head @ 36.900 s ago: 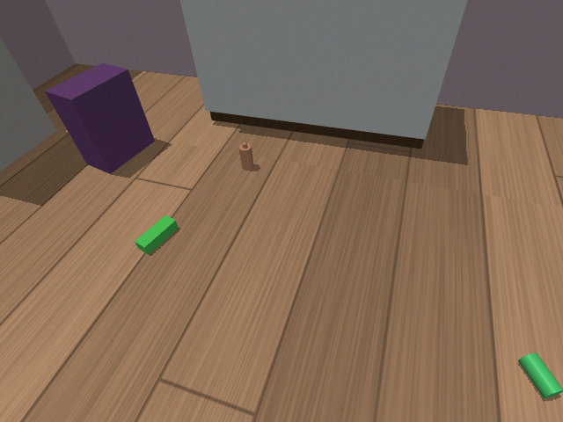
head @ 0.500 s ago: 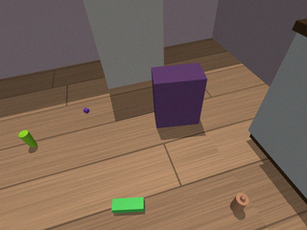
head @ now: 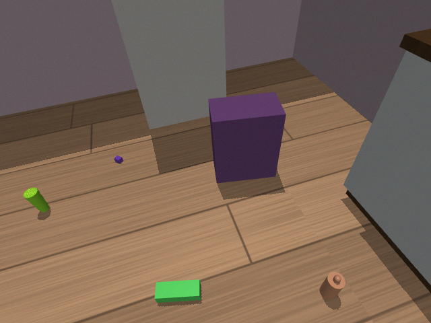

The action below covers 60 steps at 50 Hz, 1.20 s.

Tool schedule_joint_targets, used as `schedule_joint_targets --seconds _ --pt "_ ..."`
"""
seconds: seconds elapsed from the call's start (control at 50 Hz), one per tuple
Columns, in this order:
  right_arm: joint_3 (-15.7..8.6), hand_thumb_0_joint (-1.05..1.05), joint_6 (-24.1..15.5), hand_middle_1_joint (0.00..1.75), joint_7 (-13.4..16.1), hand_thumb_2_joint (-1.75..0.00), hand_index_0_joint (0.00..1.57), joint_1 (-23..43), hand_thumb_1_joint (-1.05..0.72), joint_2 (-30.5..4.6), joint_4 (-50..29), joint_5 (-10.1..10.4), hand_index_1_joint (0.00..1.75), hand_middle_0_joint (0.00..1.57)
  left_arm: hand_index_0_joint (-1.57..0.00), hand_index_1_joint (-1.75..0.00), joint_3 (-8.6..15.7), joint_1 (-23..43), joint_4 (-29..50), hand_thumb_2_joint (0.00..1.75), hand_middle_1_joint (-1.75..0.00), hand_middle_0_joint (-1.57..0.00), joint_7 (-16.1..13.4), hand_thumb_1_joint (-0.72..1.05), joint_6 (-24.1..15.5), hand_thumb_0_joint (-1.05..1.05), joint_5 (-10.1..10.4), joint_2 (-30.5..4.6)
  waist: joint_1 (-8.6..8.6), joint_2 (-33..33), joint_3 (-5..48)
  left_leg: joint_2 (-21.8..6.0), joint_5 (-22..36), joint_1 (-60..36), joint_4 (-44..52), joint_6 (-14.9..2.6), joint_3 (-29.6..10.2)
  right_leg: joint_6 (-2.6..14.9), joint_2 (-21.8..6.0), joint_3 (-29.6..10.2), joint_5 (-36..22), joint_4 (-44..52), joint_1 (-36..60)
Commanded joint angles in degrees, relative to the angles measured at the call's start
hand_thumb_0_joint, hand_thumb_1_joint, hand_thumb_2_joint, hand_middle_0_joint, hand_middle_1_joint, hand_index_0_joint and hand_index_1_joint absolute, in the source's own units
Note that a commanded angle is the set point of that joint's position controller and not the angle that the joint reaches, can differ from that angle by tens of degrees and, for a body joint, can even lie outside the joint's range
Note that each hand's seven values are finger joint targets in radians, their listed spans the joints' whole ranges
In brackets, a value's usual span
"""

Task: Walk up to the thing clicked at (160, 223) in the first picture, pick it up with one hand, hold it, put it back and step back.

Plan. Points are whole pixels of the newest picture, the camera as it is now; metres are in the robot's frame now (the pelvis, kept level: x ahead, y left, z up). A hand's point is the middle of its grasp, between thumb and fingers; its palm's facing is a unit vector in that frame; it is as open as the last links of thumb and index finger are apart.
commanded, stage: stand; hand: left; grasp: from above
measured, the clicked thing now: (178, 291) +0.44 +0.26 -0.75
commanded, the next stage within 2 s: step back in 1.44 s
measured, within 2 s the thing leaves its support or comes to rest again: neither
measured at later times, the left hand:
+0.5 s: hand out of the picture +0.07 +0.24 -0.16, palm faces +0.02 -0.94 -0.34, open 7.4 cm
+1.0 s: hand out of the picture +0.08 +0.25 -0.16, palm faces +0.01 -0.94 -0.34, open 7.4 cm
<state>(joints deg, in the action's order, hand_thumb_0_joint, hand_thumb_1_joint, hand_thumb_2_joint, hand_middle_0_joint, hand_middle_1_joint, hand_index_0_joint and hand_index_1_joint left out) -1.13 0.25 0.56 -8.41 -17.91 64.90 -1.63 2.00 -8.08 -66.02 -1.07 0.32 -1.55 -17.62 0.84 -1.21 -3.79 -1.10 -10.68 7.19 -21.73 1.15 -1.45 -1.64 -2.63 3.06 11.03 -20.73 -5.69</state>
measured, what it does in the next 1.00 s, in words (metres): stands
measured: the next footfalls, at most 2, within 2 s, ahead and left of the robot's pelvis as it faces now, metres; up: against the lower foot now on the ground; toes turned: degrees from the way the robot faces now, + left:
none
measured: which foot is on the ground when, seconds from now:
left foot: down 0.00-1.00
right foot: down 0.00-1.00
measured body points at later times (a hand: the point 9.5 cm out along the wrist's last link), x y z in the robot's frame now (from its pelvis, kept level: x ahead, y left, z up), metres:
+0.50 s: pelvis +0.01 +0.00 +0.00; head +0.02 -0.01 +0.45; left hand +0.07 +0.29 -0.13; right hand +0.08 -0.29 -0.14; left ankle +0.02 +0.13 -0.75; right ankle +0.01 -0.14 -0.75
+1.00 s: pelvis +0.01 +0.00 +0.00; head +0.02 -0.01 +0.45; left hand +0.08 +0.29 -0.13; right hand +0.09 -0.30 -0.14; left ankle +0.02 +0.13 -0.75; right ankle +0.01 -0.14 -0.75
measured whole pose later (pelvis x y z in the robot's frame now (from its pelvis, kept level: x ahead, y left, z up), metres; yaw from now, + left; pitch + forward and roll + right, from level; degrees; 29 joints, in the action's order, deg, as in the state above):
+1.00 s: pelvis +0.01 +0.00 +0.00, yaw +0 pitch -3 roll +0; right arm 0.0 -0.2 0.0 -6.4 -19.1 65.1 -1.3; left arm 1.7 -6.3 -65.8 -0.1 0.0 -1.0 -18.5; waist 0.4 -1.0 -3.4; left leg -1.4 -10.5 6.5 -19.5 1.5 -1.3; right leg -1.4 -2.4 3.1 11.1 -19.0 -5.3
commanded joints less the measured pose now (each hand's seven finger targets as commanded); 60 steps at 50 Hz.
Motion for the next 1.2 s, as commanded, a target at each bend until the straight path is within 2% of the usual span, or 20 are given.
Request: schedule_joint_targets --seconds 0.0,0.14,0.24,0.36,0.4,0.5,0.66,0.78,0.82,0.96,1.18 --pt "-1.7 0.0 -1.2 0.3 0.9 -0.9 0.2 2.3 -0.9 -10.3 -3.2 0.3 0.3 0.2 -0.2 -0.3 1.9 2.3 2.8 0.9 -0.3 -0.2 -0.8 0.9 -1.3 0.0 0.2 -11.3 0.0 0.3 2.0 -4.9 2.5 1.4 4.9 -2.17 -4.7 1.89 -4.7 -5.0 -2.2 4.6 0.4" --pt "-1.5 0.0 -1.3 0.3 0.9 -0.9 0.2 2.0 -0.9 -11.0 -2.8 0.4 0.3 0.2 -0.2 -0.3 1.8 2.9 2.6 0.9 -0.3 -0.2 -0.6 0.9 -1.4 0.0 0.2 -11.6 -0.16 1.0 2.3 -5.2 5.0 0.7 4.9 -2.12 -4.5 1.79 -4.7 -4.9 -3.2 5.1 0.8" --pt "-1.4 0.0 -1.5 0.3 0.9 -0.9 0.2 2.5 -0.9 -11.6 -2.8 0.5 0.3 0.2 -0.2 -0.3 1.9 3.3 2.7 0.9 -0.3 -0.2 -0.5 0.9 -1.5 0.0 0.4 -11.8 -0.18 0.8 3.6 -5.5 8.1 -0.1 4.9 -2.12 -4.4 1.76 -4.9 -4.9 -6.3 4.7 1.8" --pt "-1.2 0.0 -1.4 0.3 0.9 -0.9 0.2 2.8 -0.9 -11.4 -2.7 0.5 0.3 0.2 -0.2 -0.3 1.8 3.6 2.6 0.9 -0.3 -0.2 -0.4 0.9 -1.4 0.0 0.4 -11.6 -0.32 1.3 2.9 -5.4 7.2 0.1 5.0 -2.09 -4.1 1.65 -4.7 -4.6 -5.8 5.0 1.2" --pt "-1.2 0.0 -1.3 0.3 0.8 -0.9 0.2 3.2 -0.9 -11.3 -2.8 0.6 0.3 0.2 -0.2 -0.3 1.9 3.7 2.4 0.9 -0.3 -0.2 -0.4 0.9 -1.3 0.0 0.3 -11.9 -0.37 1.5 2.5 -5.6 6.3 -0.2 5.2 -2.01 -4.3 1.77 -4.6 -4.6 -3.9 5.2 0.5" --pt "-1.3 0.0 -1.5 0.3 0.7 -0.9 0.2 3.8 -0.9 -11.8 -3.0 0.6 0.3 0.2 -0.2 -0.3 1.8 3.9 2.9 0.9 -0.3 -0.2 -0.2 0.9 -1.6 0.0 0.4 -12.0 -0.36 0.7 3.3 -5.7 7.5 -0.1 5.0 -2.04 -4.3 1.76 -4.8 -4.6 -5.0 5.2 1.1" --pt "-1.3 0.0 -1.8 0.3 0.7 -0.9 0.2 3.9 -0.9 -12.3 -3.2 0.6 0.3 0.2 -0.2 -0.3 2.0 4.0 3.3 0.9 -0.3 -0.2 -0.1 0.9 -1.5 0.0 0.6 -12.3 -0.38 0.6 5.2 -6.0 12.0 -1.4 4.9 -2.01 -4.1 2.1 -5.2 -4.6 -9.6 3.9 2.3" --pt "-1.2 0.0 -1.5 0.3 0.6 -0.9 0.2 4.2 -0.9 -12.2 -3.0 0.6 0.3 0.2 -0.2 -0.3 1.8 4.4 3.3 0.9 -0.3 -0.2 0.0 0.9 -1.5 0.0 0.5 -12.5 -0.49 1.3 3.1 -5.9 6.4 0.1 5.6 -1.96 -4.5 1.83 -4.9 -4.4 -3.6 5.1 1.0" --pt "-1.2 0.0 -1.4 0.3 0.5 -0.9 0.2 4.0 -0.9 -12.4 -2.9 0.6 0.3 0.2 -0.2 -0.3 1.8 4.3 3.2 0.9 -0.3 -0.2 0.1 0.9 -1.5 0.0 0.5 -12.5 -0.64 1.4 3.0 -5.8 5.5 0.3 5.6 -1.9 -4.3 1.9 -4.9 -4.6 -3.3 5.4 0.8" --pt "-1.2 0.0 -1.7 0.3 0.4 -0.9 0.2 4.0 -0.9 -12.8 -3.2 0.6 0.3 0.2 -0.2 -0.3 1.7 4.3 3.9 0.9 -0.3 -0.2 0.1 0.9 -1.8 0.0 0.6 -12.8 -0.62 1.2 4.6 -5.9 9.6 -0.3 4.9 -1.99 -3.9 2.05 -5.3 -4.9 -7.9 4.7 1.9" --pt "-1.1 0.0 -1.7 0.3 0.3 -0.9 0.2 3.6 -0.9 -12.8 -3.2 0.7 0.3 0.2 -0.2 -0.3 1.5 4.0 4.1 0.9 -0.3 -0.2 0.2 0.9 -1.9 0.0 0.7 -13.2 -0.75 1.4 4.7 -6.1 10.1 -1.0 5.0 -1.85 -3.9 2.2 -5.4 -4.8 -8.6 4.5 1.7"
